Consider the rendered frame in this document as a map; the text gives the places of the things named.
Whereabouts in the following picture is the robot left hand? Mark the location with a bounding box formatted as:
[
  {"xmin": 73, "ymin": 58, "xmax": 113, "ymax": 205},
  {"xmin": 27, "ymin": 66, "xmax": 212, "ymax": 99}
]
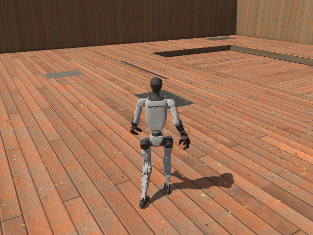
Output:
[{"xmin": 130, "ymin": 127, "xmax": 142, "ymax": 135}]

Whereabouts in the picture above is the robot right foot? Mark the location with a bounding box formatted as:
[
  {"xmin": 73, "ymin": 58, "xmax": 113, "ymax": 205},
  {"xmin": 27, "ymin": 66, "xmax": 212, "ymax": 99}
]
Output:
[{"xmin": 164, "ymin": 183, "xmax": 171, "ymax": 195}]

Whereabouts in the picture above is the robot left forearm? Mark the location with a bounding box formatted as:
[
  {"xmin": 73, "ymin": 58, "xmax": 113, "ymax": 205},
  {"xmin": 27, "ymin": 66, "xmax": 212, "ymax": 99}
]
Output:
[{"xmin": 131, "ymin": 117, "xmax": 138, "ymax": 130}]

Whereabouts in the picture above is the left robot upper arm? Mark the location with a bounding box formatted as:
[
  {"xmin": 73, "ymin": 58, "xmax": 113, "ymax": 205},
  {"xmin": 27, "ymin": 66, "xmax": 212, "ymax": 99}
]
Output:
[{"xmin": 133, "ymin": 98, "xmax": 146, "ymax": 124}]

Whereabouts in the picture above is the robot right forearm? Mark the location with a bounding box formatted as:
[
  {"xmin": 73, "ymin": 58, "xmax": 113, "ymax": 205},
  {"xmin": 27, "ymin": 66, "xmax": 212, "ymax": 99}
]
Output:
[{"xmin": 176, "ymin": 119, "xmax": 188, "ymax": 140}]

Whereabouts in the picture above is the robot right hand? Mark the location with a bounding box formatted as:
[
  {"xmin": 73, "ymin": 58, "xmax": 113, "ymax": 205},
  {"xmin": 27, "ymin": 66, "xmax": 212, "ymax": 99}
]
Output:
[{"xmin": 179, "ymin": 137, "xmax": 190, "ymax": 150}]

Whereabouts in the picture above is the right robot upper arm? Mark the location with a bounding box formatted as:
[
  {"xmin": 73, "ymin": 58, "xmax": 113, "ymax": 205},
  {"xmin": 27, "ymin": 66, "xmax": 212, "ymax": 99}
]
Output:
[{"xmin": 166, "ymin": 99, "xmax": 180, "ymax": 126}]

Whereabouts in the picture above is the right robot shin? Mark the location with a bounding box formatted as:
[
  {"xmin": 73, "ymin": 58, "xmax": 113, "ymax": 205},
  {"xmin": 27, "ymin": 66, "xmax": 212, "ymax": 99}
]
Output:
[{"xmin": 164, "ymin": 158, "xmax": 171, "ymax": 188}]

